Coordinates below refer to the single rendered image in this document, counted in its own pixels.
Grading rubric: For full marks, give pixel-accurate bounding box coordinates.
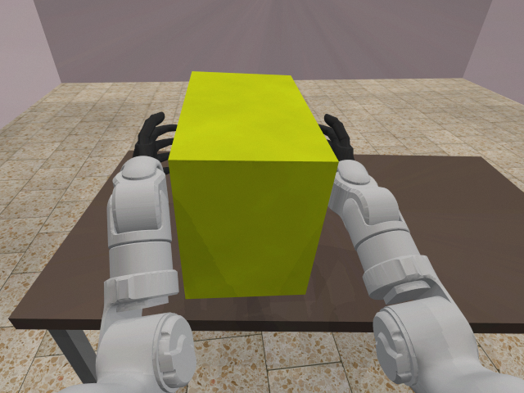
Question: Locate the robot left upper arm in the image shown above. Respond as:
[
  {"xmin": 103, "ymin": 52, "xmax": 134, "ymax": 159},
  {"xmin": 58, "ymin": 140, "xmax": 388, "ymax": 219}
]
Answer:
[{"xmin": 57, "ymin": 312, "xmax": 197, "ymax": 393}]

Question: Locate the right robot forearm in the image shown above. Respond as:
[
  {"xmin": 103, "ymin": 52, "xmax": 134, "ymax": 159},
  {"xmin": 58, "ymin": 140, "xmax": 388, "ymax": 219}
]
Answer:
[{"xmin": 328, "ymin": 160, "xmax": 479, "ymax": 359}]

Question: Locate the left robot hand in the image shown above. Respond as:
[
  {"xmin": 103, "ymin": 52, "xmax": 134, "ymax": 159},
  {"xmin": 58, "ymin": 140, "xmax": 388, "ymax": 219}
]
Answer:
[{"xmin": 133, "ymin": 112, "xmax": 178, "ymax": 175}]

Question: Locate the carton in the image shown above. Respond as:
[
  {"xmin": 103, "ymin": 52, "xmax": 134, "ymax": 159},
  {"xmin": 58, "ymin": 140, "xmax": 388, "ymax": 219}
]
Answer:
[{"xmin": 168, "ymin": 71, "xmax": 339, "ymax": 299}]

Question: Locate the table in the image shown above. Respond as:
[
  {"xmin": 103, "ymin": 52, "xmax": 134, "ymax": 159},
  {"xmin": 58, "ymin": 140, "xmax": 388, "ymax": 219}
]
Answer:
[{"xmin": 8, "ymin": 151, "xmax": 524, "ymax": 384}]

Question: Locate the robot right upper arm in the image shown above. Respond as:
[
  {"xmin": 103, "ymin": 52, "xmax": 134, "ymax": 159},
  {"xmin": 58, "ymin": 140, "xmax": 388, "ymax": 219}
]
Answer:
[{"xmin": 373, "ymin": 296, "xmax": 524, "ymax": 393}]

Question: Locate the right robot hand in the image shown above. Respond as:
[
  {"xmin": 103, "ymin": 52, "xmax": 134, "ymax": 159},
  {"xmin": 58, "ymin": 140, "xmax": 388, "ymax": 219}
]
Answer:
[{"xmin": 318, "ymin": 114, "xmax": 355, "ymax": 161}]

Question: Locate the left robot forearm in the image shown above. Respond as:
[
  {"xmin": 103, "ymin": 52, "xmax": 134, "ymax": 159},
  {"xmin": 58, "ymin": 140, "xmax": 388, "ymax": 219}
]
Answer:
[{"xmin": 96, "ymin": 156, "xmax": 179, "ymax": 375}]

